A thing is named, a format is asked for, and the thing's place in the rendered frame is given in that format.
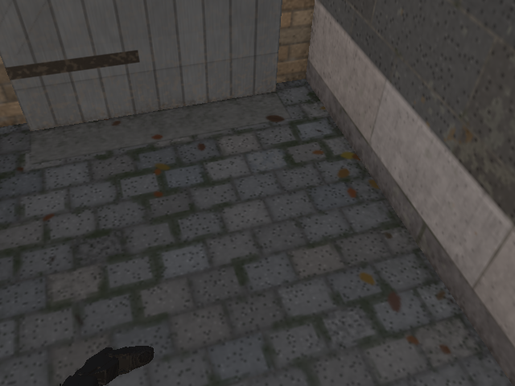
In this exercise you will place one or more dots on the left robot hand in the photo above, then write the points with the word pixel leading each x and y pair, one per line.
pixel 107 364

